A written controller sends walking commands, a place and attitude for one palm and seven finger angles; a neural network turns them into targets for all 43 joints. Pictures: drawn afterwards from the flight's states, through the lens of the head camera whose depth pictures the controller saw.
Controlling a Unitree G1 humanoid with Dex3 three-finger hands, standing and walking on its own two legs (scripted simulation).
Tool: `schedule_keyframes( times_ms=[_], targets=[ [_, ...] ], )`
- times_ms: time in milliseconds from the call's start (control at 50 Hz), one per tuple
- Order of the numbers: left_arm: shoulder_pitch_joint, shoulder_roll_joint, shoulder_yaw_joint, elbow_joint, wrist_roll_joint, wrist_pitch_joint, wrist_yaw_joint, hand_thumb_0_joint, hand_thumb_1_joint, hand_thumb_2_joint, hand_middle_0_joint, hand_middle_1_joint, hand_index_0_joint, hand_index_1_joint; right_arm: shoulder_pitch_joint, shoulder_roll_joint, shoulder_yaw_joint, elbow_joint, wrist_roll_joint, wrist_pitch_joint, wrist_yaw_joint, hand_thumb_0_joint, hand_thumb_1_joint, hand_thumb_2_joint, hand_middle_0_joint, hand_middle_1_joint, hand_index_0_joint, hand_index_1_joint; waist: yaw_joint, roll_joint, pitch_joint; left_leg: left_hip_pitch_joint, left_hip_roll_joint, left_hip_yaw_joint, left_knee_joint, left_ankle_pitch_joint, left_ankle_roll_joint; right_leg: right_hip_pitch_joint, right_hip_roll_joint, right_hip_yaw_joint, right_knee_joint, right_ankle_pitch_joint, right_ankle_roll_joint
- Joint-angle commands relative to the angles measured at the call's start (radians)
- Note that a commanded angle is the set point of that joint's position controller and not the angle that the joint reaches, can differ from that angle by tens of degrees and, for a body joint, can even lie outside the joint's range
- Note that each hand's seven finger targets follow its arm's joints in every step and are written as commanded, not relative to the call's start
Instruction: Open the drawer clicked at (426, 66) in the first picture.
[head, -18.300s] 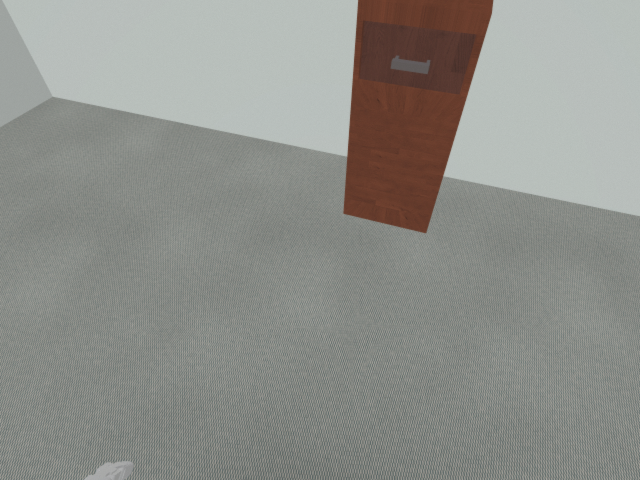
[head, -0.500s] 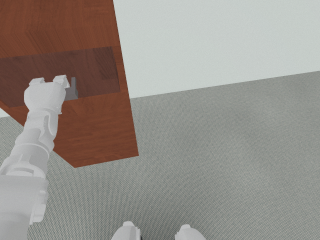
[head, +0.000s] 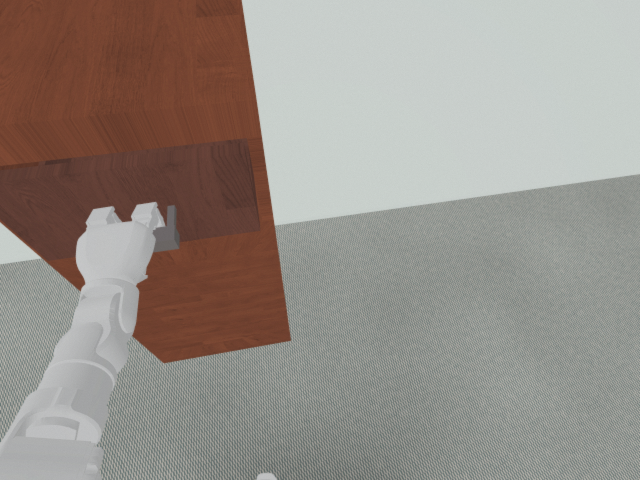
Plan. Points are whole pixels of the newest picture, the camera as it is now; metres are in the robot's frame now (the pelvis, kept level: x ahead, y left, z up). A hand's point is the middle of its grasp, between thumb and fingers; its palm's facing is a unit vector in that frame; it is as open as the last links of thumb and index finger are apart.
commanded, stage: pull the drawer open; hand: left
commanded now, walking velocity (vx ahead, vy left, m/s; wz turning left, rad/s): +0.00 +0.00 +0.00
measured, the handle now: (135, 230) +0.44 +0.27 +0.01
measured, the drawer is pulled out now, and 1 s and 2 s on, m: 0.02 0.08 0.16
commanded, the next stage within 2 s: none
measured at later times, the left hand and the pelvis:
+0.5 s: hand (135, 267) +0.40 +0.26 -0.01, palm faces -0.07 -0.03 -1.00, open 5.7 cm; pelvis -0.04 -0.01 -0.01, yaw +1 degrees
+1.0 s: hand (132, 304) +0.34 +0.25 -0.02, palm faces +0.01 -0.06 -1.00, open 5.6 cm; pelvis -0.01 +0.00 +0.00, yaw +1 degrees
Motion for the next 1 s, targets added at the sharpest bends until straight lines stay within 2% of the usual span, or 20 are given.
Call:
schedule_keyframes(
  times_ms=[0, 100, 120, 200, 220, 300, 320, 340, 420, 500, 520, 600, 700, 760, 800, 860, 880, 920, 940, 980],
  targets=[
    [-0.424, 0.307, 0.106, -0.078, 0.019, 0.03, 0.035, 0.0, 0.9, 0.9, -0.4, -1.35, -0.4, -1.35, 0.103, -0.17, -0.053, -0.04, -0.008, -0.02, -0.023, 0.0, -0.9, -0.9, 0.2, 0.3, 0.2, 0.3, -0.015, 0.032, -0.319, 0.339, -0.005, -0.022, -0.03, 0.642, -0.01, 0.055, 0.021, -0.085, -0.021, 0.497, -0.045],
    [-0.477, 0.31, 0.097, -0.036, 0.014, 0.03, 0.021, 0.0, 0.9, 0.9, -0.4, -1.35, -0.4, -1.35, 0.111, -0.166, -0.049, -0.036, -0.012, -0.011, -0.025, 0.0, -0.9, -0.9, 0.2, 0.3, 0.2, 0.3, -0.01, 0.045, -0.388, 0.364, -0.01, -0.029, -0.011, 0.675, -0.016, 0.058, 0.02, -0.083, -0.008, 0.515, -0.047],
    [-0.468, 0.282, 0.076, -0.006, 0.009, 0.033, 0.018, 0.0, 0.9, 0.9, -0.4, -1.35, -0.4, -1.35, 0.109, -0.164, -0.05, -0.037, -0.013, -0.01, -0.026, 0.0, -0.9, -0.9, 0.2, 0.3, 0.2, 0.3, -0.018, 0.028, -0.372, 0.358, -0.011, -0.027, -0.007, 0.658, -0.013, 0.052, 0.022, -0.085, -0.011, 0.503, -0.048],
    [-0.508, 0.316, 0.09, 0.026, 0.012, 0.013, 0.011, 0.0, 0.9, 0.9, -0.4, -1.35, -0.4, -1.35, 0.097, -0.165, -0.042, -0.044, -0.007, -0.007, -0.033, 0.0, -0.9, -0.9, 0.2, 0.3, 0.2, 0.3, -0.014, 0.005, -0.374, 0.305, -0.018, -0.026, -0.018, 0.543, -0.009, 0.054, 0.02, -0.079, -0.014, 0.452, -0.047],
    [-0.506, 0.275, 0.056, 0.042, 0.008, 0.011, 0.009, 0.0, 0.9, 0.9, -0.4, -1.35, -0.4, -1.35, 0.1, -0.163, -0.043, -0.048, -0.008, -0.01, -0.032, 0.0, -0.9, -0.9, 0.2, 0.3, 0.2, 0.3, -0.024, 0.02, -0.335, 0.301, -0.019, -0.024, -0.018, 0.523, -0.008, 0.035, 0.022, -0.082, -0.018, 0.431, -0.051],
    [-0.553, 0.319, 0.082, 0.041, 0.019, -0.02, 0.015, 0.0, 0.9, 0.9, -0.4, -1.35, -0.4, -1.35, 0.103, -0.164, -0.043, -0.047, -0.006, -0.015, -0.036, 0.0, -0.9, -0.9, 0.2, 0.3, 0.2, 0.3, -0.023, 0.018, -0.377, 0.283, -0.019, -0.024, -0.013, 0.471, -0.005, 0.032, 0.022, -0.075, -0.014, 0.401, -0.048],
    [-0.534, 0.319, 0.084, 0.07, 0.01, -0.02, 0.014, 0.0, 0.9, 0.9, -0.4, -1.35, -0.4, -1.35, 0.108, -0.168, -0.042, -0.043, -0.008, -0.016, -0.036, 0.0, -0.9, -0.9, 0.2, 0.3, 0.2, 0.3, -0.023, 0.008, -0.349, 0.256, -0.022, -0.019, -0.011, 0.442, -0.003, 0.035, 0.022, -0.073, -0.017, 0.386, -0.049],
    [-0.566, 0.357, 0.105, 0.04, 0.019, -0.031, 0.019, 0.0, 0.9, 0.9, -0.4, -1.35, -0.4, -1.35, 0.105, -0.168, -0.04, -0.043, -0.006, -0.018, -0.037, 0.0, -0.9, -0.9, 0.2, 0.3, 0.2, 0.3, -0.018, 0.025, -0.376, 0.253, -0.021, -0.022, -0.012, 0.432, -0.004, 0.033, 0.021, -0.07, -0.013, 0.379, -0.048],
    [-0.573, 0.319, 0.076, 0.066, 0.019, -0.044, 0.03, 0.0, 0.9, 0.9, -0.4, -1.35, -0.4, -1.35, 0.12, -0.167, -0.044, -0.032, -0.008, -0.028, -0.034, 0.0, -0.9, -0.9, 0.2, 0.3, 0.2, 0.3, -0.029, 0.04, -0.358, 0.244, -0.021, -0.023, -0.008, 0.396, -0.003, 0.003, 0.025, -0.075, -0.013, 0.332, -0.051],
    [-0.603, 0.376, 0.106, 0.065, 0.024, -0.049, 0.042, 0.0, 0.9, 0.9, -0.4, -1.35, -0.4, -1.35, 0.127, -0.174, -0.043, -0.022, -0.004, -0.032, -0.035, 0.0, -0.9, -0.9, 0.2, 0.3, 0.2, 0.3, -0.029, 0.037, -0.382, 0.219, -0.021, -0.026, -0.011, 0.366, 0.0, 0.005, 0.026, -0.068, -0.013, 0.316, -0.047],
    [-0.566, 0.334, 0.084, 0.071, 0.016, -0.045, 0.04, 0.0, 0.9, 0.9, -0.4, -1.35, -0.4, -1.35, 0.131, -0.171, -0.046, -0.023, -0.008, -0.035, -0.032, 0.0, -0.9, -0.9, 0.2, 0.3, 0.2, 0.3, -0.022, 0.045, -0.374, 0.227, -0.022, -0.021, -0.012, 0.371, -0.001, 0.013, 0.028, -0.071, -0.014, 0.32, -0.051],
    [-0.422, 0.337, 0.114, 0.058, -0.006, -0.046, 0.033, 0.0, 0.9, 0.9, -0.4, -1.35, -0.4, -1.35, 0.116, -0.167, -0.046, -0.034, 0.0, -0.033, -0.026, 0.0, -0.9, -0.9, 0.2, 0.3, 0.2, 0.3, 0.017, 0.019, -0.401, 0.23, -0.02, -0.011, -0.034, 0.373, -0.001, 0.071, 0.03, -0.068, -0.024, 0.339, -0.049],
    [-0.176, 0.282, 0.117, -0.068, -0.039, -0.044, 0.028, 0.0, 0.9, 0.9, -0.4, -1.35, -0.4, -1.35, 0.075, -0.158, -0.052, -0.068, 0.008, -0.036, -0.018, 0.0, -0.9, -0.9, 0.2, 0.3, 0.2, 0.3, 0.058, 0.023, -0.407, 0.269, -0.018, 0.009, -0.056, 0.453, -0.001, 0.152, 0.031, -0.065, -0.039, 0.434, -0.053],
    [-0.051, 0.241, 0.11, -0.151, -0.053, -0.027, 0.033, 0.0, 0.9, 0.9, -0.4, -1.35, -0.4, -1.35, 0.048, -0.158, -0.056, -0.089, 0.012, -0.045, -0.015, 0.0, -0.9, -0.9, 0.2, 0.3, 0.2, 0.3, 0.06, -0.01, -0.331, 0.26, -0.014, 0.01, -0.074, 0.45, 0.0, 0.169, 0.031, -0.071, -0.054, 0.442, -0.054],
    [0.015, 0.265, 0.146, -0.21, -0.053, -0.015, 0.044, 0.0, 0.9, 0.9, -0.4, -1.35, -0.4, -1.35, 0.027, -0.158, -0.054, -0.097, 0.012, -0.046, -0.013, 0.0, -0.9, -0.9, 0.2, 0.3, 0.2, 0.3, 0.071, -0.021, -0.337, 0.271, -0.012, 0.01, -0.08, 0.494, -0.001, 0.195, 0.028, -0.07, -0.051, 0.49, -0.051],
    [0.099, 0.197, 0.105, -0.293, -0.05, 0.02, 0.06, 0.0, 0.9, 0.9, -0.4, -1.35, -0.4, -1.35, 0.002, -0.155, -0.055, -0.112, 0.012, -0.057, -0.006, 0.0, -0.9, -0.9, 0.2, 0.3, 0.2, 0.3, 0.061, -0.01, -0.283, 0.303, -0.007, 0.002, -0.084, 0.543, -0.006, 0.181, 0.027, -0.082, -0.055, 0.503, -0.051],
    [0.135, 0.201, 0.12, -0.328, -0.054, 0.029, 0.064, 0.0, 0.9, 0.9, -0.4, -1.35, -0.4, -1.35, -0.011, -0.156, -0.056, -0.117, 0.011, -0.061, -0.002, 0.0, -0.9, -0.9, 0.2, 0.3, 0.2, 0.3, 0.071, 0.012, -0.281, 0.323, -0.003, -0.002, -0.086, 0.576, -0.008, 0.179, 0.025, -0.083, -0.054, 0.499, -0.054],
    [-0.197, 0.264, 0.116, -0.279, -0.018, 0.049, 0.087, 0.0, 0.9, 0.9, -0.4, -1.35, -0.4, -1.35, 0.015, -0.171, -0.049, -0.071, 0.003, -0.052, -0.019, 0.0, -0.9, -0.9, 0.2, 0.3, 0.2, 0.3, -0.002, 0.013, -0.227, 0.312, -0.004, -0.014, -0.07, 0.509, -0.009, 0.09, 0.024, -0.09, -0.045, 0.44, -0.048],
    [-0.266, 0.285, 0.123, -0.25, 0.006, 0.053, 0.094, 0.0, 0.9, 0.9, -0.4, -1.35, -0.4, -1.35, 0.014, -0.165, -0.045, -0.064, 0.0, -0.051, -0.025, 0.0, -0.9, -0.9, 0.2, 0.3, 0.2, 0.3, -0.007, 0.02, -0.209, 0.303, -0.007, -0.021, -0.073, 0.477, -0.011, 0.058, 0.022, -0.096, -0.043, 0.401, -0.048],
    [-0.22, 0.259, 0.111, -0.223, 0.004, 0.074, 0.095, 0.0, 0.9, 0.9, -0.4, -1.35, -0.4, -1.35, 0.006, -0.164, -0.044, -0.068, -0.004, -0.054, -0.025, 0.0, -0.9, -0.9, 0.2, 0.3, 0.2, 0.3, 0.01, 0.021, -0.214, 0.323, -0.012, -0.024, -0.075, 0.474, -0.011, 0.059, 0.023, -0.098, -0.048, 0.376, -0.056]
  ],
)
